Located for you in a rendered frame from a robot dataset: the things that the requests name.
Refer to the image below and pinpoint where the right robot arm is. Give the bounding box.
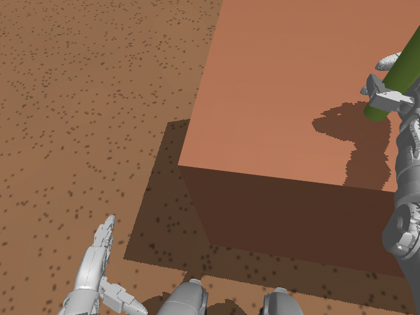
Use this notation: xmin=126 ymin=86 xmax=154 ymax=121
xmin=382 ymin=108 xmax=420 ymax=315

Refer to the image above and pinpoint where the left robot hand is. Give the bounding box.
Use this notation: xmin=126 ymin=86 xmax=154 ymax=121
xmin=73 ymin=215 xmax=148 ymax=315

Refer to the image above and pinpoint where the left robot arm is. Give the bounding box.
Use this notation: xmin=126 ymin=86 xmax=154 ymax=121
xmin=57 ymin=289 xmax=100 ymax=315

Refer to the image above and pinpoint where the can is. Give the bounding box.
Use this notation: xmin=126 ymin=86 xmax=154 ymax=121
xmin=364 ymin=25 xmax=420 ymax=121

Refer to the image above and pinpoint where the right robot hand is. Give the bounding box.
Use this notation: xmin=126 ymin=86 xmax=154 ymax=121
xmin=360 ymin=52 xmax=420 ymax=121

